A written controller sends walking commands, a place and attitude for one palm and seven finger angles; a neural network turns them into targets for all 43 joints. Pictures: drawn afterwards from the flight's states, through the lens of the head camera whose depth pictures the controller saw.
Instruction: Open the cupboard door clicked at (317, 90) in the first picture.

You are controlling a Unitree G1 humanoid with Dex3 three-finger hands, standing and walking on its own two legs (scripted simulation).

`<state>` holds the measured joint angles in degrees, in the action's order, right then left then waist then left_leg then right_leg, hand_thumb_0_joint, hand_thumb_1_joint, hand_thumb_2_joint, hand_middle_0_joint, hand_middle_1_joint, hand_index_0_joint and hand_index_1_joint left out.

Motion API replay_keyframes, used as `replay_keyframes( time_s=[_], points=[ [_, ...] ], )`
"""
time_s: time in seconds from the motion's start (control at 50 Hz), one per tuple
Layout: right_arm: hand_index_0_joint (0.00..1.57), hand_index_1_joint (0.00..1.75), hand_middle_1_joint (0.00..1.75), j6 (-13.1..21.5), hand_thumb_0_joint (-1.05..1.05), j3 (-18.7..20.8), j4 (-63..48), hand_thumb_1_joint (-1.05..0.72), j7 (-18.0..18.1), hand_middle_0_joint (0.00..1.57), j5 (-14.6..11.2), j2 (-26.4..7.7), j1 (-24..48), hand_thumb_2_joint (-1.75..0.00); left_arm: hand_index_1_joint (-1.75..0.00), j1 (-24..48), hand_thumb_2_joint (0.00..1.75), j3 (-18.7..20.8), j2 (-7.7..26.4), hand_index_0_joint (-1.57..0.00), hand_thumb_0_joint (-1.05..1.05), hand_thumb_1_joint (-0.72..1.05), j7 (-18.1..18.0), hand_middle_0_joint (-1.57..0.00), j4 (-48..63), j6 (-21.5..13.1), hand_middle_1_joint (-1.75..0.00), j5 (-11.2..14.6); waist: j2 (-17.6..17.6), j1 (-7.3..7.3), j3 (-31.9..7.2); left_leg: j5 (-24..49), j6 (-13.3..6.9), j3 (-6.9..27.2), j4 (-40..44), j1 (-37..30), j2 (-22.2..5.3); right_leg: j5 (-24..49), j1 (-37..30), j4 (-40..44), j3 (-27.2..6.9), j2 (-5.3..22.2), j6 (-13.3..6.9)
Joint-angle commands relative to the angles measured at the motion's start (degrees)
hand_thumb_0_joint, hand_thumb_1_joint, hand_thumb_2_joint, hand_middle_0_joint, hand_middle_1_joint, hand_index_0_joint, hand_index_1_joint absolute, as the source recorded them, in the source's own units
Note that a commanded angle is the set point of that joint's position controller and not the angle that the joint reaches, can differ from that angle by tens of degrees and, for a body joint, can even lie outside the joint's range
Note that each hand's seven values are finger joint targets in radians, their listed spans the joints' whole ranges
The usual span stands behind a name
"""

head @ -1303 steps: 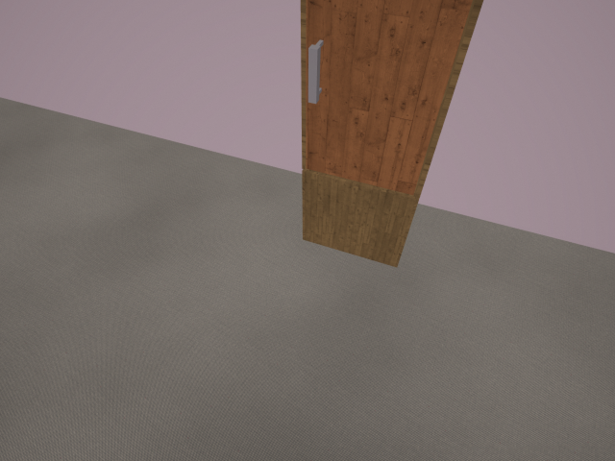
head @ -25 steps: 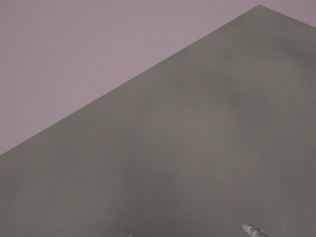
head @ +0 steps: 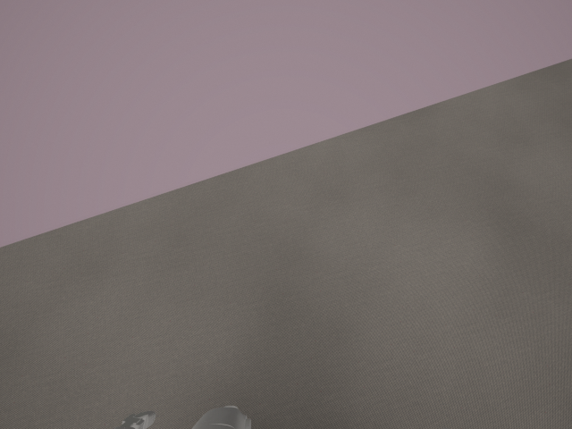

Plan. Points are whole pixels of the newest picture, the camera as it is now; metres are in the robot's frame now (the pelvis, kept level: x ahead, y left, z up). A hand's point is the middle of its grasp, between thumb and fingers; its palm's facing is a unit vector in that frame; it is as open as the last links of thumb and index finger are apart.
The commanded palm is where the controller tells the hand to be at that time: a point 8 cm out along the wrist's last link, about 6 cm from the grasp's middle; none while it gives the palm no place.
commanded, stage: turn to face it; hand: left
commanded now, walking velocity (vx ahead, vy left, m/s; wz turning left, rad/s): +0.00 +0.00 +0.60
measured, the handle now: out of the picture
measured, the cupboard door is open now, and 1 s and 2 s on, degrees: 46 46 46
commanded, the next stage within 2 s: take the last steps up to it in 1.94 s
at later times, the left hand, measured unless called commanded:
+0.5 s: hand out of the picture +0.04 +0.20 -0.16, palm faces +0.31 -0.91 -0.28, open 7.4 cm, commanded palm none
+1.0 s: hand out of the picture +0.00 +0.20 -0.16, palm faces +0.58 -0.76 -0.30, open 7.4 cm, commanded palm none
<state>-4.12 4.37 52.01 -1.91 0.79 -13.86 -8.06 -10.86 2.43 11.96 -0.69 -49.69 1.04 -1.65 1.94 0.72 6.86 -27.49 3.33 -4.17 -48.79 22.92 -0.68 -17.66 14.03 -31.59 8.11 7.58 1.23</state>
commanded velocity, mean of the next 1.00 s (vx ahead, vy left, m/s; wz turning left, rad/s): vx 0.00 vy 0.00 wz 0.60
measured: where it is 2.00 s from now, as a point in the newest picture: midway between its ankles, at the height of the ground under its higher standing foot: outside the picture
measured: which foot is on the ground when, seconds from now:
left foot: up 0.00-0.06, down 0.08-0.36, up 0.38-0.60, down 0.62-0.94, up 0.96-1.00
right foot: down 0.00-0.06, up 0.08-0.34, down 0.36-0.62, up 0.64-0.92, down 0.94-1.00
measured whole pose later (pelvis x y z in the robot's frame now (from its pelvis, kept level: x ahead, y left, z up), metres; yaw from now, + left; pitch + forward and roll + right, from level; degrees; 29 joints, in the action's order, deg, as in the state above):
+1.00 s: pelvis +0.04 -0.04 -0.01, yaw +37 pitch +0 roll +0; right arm -4.3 4.8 52.3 -1.2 1.2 -14.2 -9.8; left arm -8.3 3.3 13.7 -0.7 -48.6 1.5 -1.3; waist -1.6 0.8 5.9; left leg -26.5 1.5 5.0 -50.5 25.8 1.8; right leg -17.7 16.8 -34.5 2.9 3.2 1.3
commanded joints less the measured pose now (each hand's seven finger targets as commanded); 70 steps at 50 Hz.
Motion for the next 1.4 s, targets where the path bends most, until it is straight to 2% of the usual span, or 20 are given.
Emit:
replay_keyframes(
  time_s=[0.0,0.02,0.04,0.06,0.28,0.3,0.34,0.4,0.5,0.56,0.6,0.62,0.86,0.88,0.92,0.98,1.16,1.2,1.22,1.38],
  points=[
    [0.20,0.30,0.30,2.34,0.00,0.01,-4.66,-0.90,0.35,0.20,-0.23,-3.72,-0.29,-0.90,-0.30,-3.67,0.90,4.10,13.33,-0.20,0.00,0.90,-0.61,-0.20,2.13,-1.14,-0.30,0.76,7.85,-0.85,-11.29,12.15,-1.06,-2.41,19.53,-8.05,0.98,32.96,-8.13,-1.31,-3.09,11.16,-3.55],
    [0.20,0.30,0.30,2.58,0.00,0.75,-4.00,-0.90,0.33,0.20,-0.05,-6.19,-3.05,-0.90,-0.30,-2.52,0.90,3.87,12.25,-0.20,0.00,0.90,-0.37,-0.20,2.54,-0.87,-0.30,1.02,1.94,0.96,-12.51,21.20,-2.64,1.68,24.20,-15.90,-2.12,25.69,-1.61,-7.75,-0.80,9.83,-0.87],
    [0.20,0.30,0.30,3.09,0.00,2.32,-3.93,-0.90,0.74,0.20,0.64,-12.70,-7.07,-0.90,-0.30,-2.42,0.90,3.41,8.38,-0.20,0.00,0.90,-0.05,-0.20,4.90,-0.42,-0.30,1.42,-15.45,2.93,-14.35,41.49,-10.11,21.76,25.80,-24.89,-17.31,-2.23,13.58,-20.17,2.27,2.25,3.81],
    [0.20,0.30,0.30,2.58,0.00,3.02,-2.70,-0.90,1.35,0.20,0.77,-15.97,-10.93,-0.90,-0.30,2.45,0.90,2.27,7.35,-0.20,0.00,0.90,-0.28,-0.20,7.10,0.00,-0.30,0.97,-18.00,5.17,-12.81,50.11,-17.46,29.23,27.20,-23.75,-24.58,-21.82,19.97,-29.22,-2.88,-0.93,4.23],
    [0.20,0.30,0.30,2.13,0.00,2.40,-4.97,-0.90,2.48,0.20,0.59,-11.49,1.54,-0.90,-0.30,-3.08,0.90,2.86,6.76,-0.20,0.00,0.90,0.13,-0.20,2.72,0.07,-0.30,1.22,-10.98,-1.99,-10.07,26.10,-9.28,19.01,23.08,-4.03,-8.96,-0.23,-3.10,-1.35,-4.14,-6.97,2.28],
    [0.20,0.30,0.30,2.01,0.00,2.23,-5.61,-0.90,2.26,0.20,0.12,-9.69,2.30,-0.90,-0.30,-5.54,0.90,3.44,9.03,-0.20,0.00,0.90,-0.25,-0.20,2.40,-0.47,-0.30,0.92,-5.32,-3.50,-10.19,19.13,-6.63,17.01,17.92,1.07,-5.49,2.36,-9.24,8.44,-7.87,-3.31,1.47],
    [0.20,0.30,0.30,1.91,0.00,1.70,-7.65,-0.90,1.29,0.20,-0.01,-5.72,2.63,-0.90,-0.30,-6.03,0.90,4.37,16.54,-0.20,0.00,0.90,-0.80,-0.20,3.06,-0.91,-0.30,-0.02,15.07,-4.37,-8.83,-8.75,-1.50,5.69,-9.20,10.07,3.40,3.45,-7.18,18.97,-29.67,20.66,-9.90],
    [0.20,0.30,0.30,1.00,0.00,1.68,-5.61,-0.90,0.76,0.20,0.35,-5.50,2.27,-0.90,-0.30,0.46,0.90,2.84,10.44,-0.20,0.00,0.90,-1.21,-0.20,4.61,-1.06,-0.30,0.31,13.71,-0.50,-5.76,-1.56,-0.74,6.08,-20.57,9.94,-1.17,14.29,-1.97,13.90,-16.66,12.76,-9.17],
    [0.20,0.30,0.30,1.95,0.00,-0.14,-5.89,-0.90,0.18,0.20,-0.42,-2.15,4.89,-0.90,-0.30,-4.62,0.90,3.68,12.94,-0.20,0.00,0.90,-1.01,-0.20,2.52,-1.37,-0.30,0.03,9.38,-3.19,-9.57,0.07,-0.06,-1.41,5.35,1.91,0.87,37.54,-11.46,5.01,-7.83,11.89,-7.51],
    [0.20,0.30,0.30,2.52,0.00,0.23,-4.48,-0.90,0.28,0.20,-0.22,-4.54,-1.04,-0.90,-0.30,-3.38,0.90,4.09,13.40,-0.20,0.00,0.90,-0.54,-0.20,2.21,-0.92,-0.30,0.84,5.84,0.33,-11.37,14.77,-1.60,-0.87,22.49,-11.44,0.97,29.92,-5.07,-3.87,-3.12,10.67,-2.40],
    [0.20,0.30,0.30,2.94,0.00,3.02,-3.76,-0.90,1.01,0.20,0.68,-15.54,-8.86,-0.90,-0.30,-0.37,0.90,2.47,7.10,-0.20,0.00,0.90,0.02,-0.20,6.27,-0.26,-0.30,1.37,-20.17,4.68,-13.40,49.56,-15.05,29.50,27.65,-25.43,-22.85,-20.16,19.49,-26.60,0.41,-0.77,5.06],
    [0.20,0.30,0.30,2.54,0.00,3.00,-2.90,-0.90,1.41,0.20,0.78,-16.74,-11.60,-0.90,-0.30,3.57,0.90,2.10,8.39,-0.20,0.00,0.90,-0.37,-0.20,8.13,0.39,-0.30,0.71,-11.99,5.57,-11.77,43.79,-17.99,29.80,26.23,-21.27,-24.93,-20.43,19.99,-32.31,-5.69,-0.31,3.98],
    [0.20,0.30,0.30,2.06,0.00,2.43,-5.07,-0.90,2.42,0.20,0.64,-11.40,1.96,-0.90,-0.30,-2.81,0.90,2.80,7.11,-0.20,0.00,0.90,-0.03,-0.20,2.97,0.30,-0.30,1.22,-10.75,-2.28,-9.12,22.65,-9.80,21.46,24.75,-2.18,-8.82,-1.09,-3.54,-2.34,-5.22,-7.04,2.24],
    [0.20,0.30,0.30,1.93,0.00,2.33,-5.63,-0.90,2.24,0.20,0.25,-10.02,2.59,-0.90,-0.30,-5.06,0.90,3.34,8.65,-0.20,0.00,0.90,-0.31,-0.20,2.58,-0.23,-0.30,1.02,-7.13,-3.43,-9.45,17.09,-7.42,20.00,20.89,1.86,-5.77,1.46,-9.23,6.73,-7.24,-4.89,1.58],
    [0.20,0.30,0.30,1.86,0.00,1.89,-7.69,-0.90,1.34,0.20,-0.16,-5.67,2.76,-0.90,-0.30,-5.03,0.90,4.46,16.48,-0.20,0.00,0.90,-0.98,-0.20,3.68,-0.70,-0.30,-0.13,14.93,-4.54,-7.99,-7.03,-1.11,6.04,-5.37,11.08,4.40,-2.78,-8.38,20.46,-30.21,20.11,-9.16],
    [0.20,0.30,0.30,0.99,0.00,1.99,-5.48,-0.90,0.71,0.20,0.44,-5.81,1.54,-0.90,-0.30,1.15,0.90,2.93,10.89,-0.20,0.00,0.90,-1.16,-0.20,5.08,-0.96,-0.30,0.45,14.91,-0.54,-5.59,-0.69,-0.82,6.41,-21.05,10.65,-0.72,10.58,-2.40,14.83,-17.29,12.91,-8.94],
    [0.20,0.30,0.30,2.21,0.00,0.47,-4.33,-0.90,0.21,0.20,-0.20,-4.39,-0.98,-0.90,-0.30,-3.05,0.90,4.02,13.52,-0.20,0.00,0.90,-0.39,-0.20,2.42,-0.73,-0.30,0.79,7.21,-0.02,-9.59,12.97,-1.59,-0.97,20.43,-10.52,1.09,25.45,-3.60,-1.25,-3.16,11.11,-2.37],
    [0.20,0.30,0.30,2.77,0.00,3.14,-3.88,-0.90,0.87,0.20,0.72,-15.39,-8.50,-0.90,-0.30,-0.56,0.90,2.63,7.32,-0.20,0.00,0.90,0.18,-0.20,6.30,0.04,-0.30,1.41,-20.64,4.40,-11.67,40.34,-13.86,29.41,28.38,-23.56,-21.68,-19.19,19.56,-23.38,1.53,-0.24,5.20],
    [0.20,0.30,0.30,2.49,0.00,3.08,-2.54,-0.90,1.24,0.20,0.81,-16.19,-11.56,-0.90,-0.30,3.40,0.90,2.15,8.46,-0.20,0.00,0.90,-0.22,-0.20,7.44,0.69,-0.30,0.65,-15.24,5.70,-11.42,33.93,-16.85,30.55,28.72,-20.14,-23.96,-20.47,19.75,-30.87,-5.09,-0.13,3.74],
    [0.20,0.30,0.30,3.39,0.00,1.63,-3.15,-0.90,2.96,0.20,0.71,-10.98,-3.70,-0.90,-0.30,2.90,0.90,2.44,6.96,-0.20,0.00,0.90,0.14,-0.20,3.46,0.89,-0.30,1.05,-9.51,1.00,-11.26,33.33,-12.92,20.61,28.10,-15.20,-12.56,-7.94,14.31,-24.42,-8.13,-3.25,3.49]
  ],
)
